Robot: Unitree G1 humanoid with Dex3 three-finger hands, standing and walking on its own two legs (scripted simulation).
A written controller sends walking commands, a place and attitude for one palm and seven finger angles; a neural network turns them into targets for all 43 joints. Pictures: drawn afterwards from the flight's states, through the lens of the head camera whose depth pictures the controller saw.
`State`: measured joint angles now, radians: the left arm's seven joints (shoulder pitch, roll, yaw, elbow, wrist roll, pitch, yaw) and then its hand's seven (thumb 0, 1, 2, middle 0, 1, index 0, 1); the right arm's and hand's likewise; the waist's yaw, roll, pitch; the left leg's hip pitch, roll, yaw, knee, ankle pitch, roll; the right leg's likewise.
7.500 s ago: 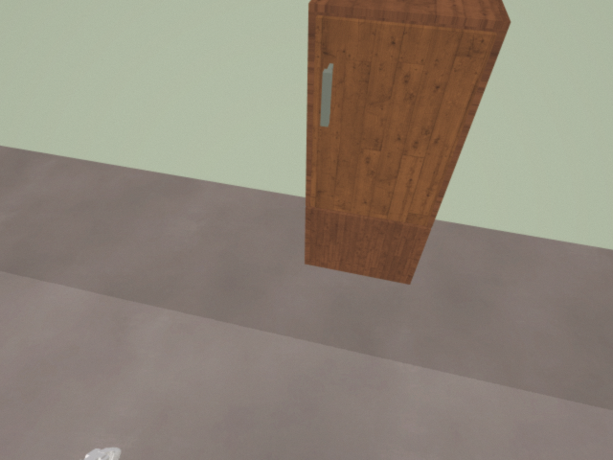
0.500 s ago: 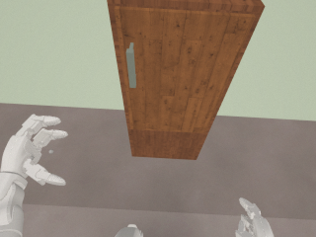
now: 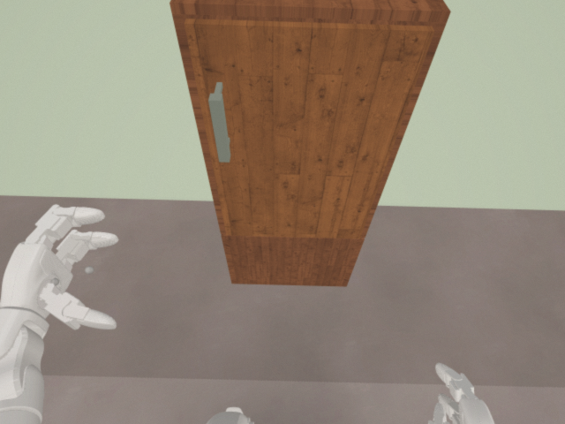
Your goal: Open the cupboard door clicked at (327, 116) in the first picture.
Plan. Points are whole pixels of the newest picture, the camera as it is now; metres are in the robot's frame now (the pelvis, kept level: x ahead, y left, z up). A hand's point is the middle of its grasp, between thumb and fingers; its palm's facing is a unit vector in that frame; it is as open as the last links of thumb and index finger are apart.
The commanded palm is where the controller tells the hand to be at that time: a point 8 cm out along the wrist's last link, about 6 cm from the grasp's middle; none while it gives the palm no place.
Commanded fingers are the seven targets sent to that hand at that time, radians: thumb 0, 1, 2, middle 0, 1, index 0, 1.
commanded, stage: raise the hand with hooked fingers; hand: left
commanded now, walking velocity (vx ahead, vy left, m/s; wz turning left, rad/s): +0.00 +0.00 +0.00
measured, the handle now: (222, 123) +0.62 +0.15 +0.06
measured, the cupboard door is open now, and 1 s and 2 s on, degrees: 0 0 0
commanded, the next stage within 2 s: move the hooked fingers beside the handle in 0.04 s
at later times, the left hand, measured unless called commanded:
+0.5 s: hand (119, 233) +0.35 +0.25 +0.07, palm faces +0.02 -1.00 -0.01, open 14.0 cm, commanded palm +0.33 +0.30 +0.07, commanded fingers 0.00 -0.50 0.30 -0.30 -1.20 -0.30 -1.20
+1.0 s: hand (156, 189) +0.44 +0.23 +0.06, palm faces +0.03 -1.00 +0.00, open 14.0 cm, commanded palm +0.42 +0.28 +0.06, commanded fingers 0.00 -0.50 0.30 -0.30 -1.20 -0.30 -1.20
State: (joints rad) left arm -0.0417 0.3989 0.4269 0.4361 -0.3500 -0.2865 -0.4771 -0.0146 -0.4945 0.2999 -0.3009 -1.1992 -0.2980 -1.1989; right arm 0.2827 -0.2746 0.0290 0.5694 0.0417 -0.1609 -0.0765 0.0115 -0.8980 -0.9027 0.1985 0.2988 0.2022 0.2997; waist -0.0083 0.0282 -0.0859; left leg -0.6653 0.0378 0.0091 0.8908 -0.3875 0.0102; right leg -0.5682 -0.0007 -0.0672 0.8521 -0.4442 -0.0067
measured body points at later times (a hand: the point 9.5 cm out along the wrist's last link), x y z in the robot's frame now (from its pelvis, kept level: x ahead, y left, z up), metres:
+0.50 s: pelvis +0.00 -0.01 +0.00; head +0.05 +0.00 +0.44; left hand +0.34 +0.31 +0.07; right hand +0.13 -0.27 -0.10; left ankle +0.03 +0.11 -0.70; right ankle -0.01 -0.12 -0.70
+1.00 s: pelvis +0.00 +0.00 -0.01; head +0.09 +0.02 +0.43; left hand +0.43 +0.28 +0.07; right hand +0.06 -0.27 -0.12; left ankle +0.03 +0.11 -0.70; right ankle -0.01 -0.12 -0.70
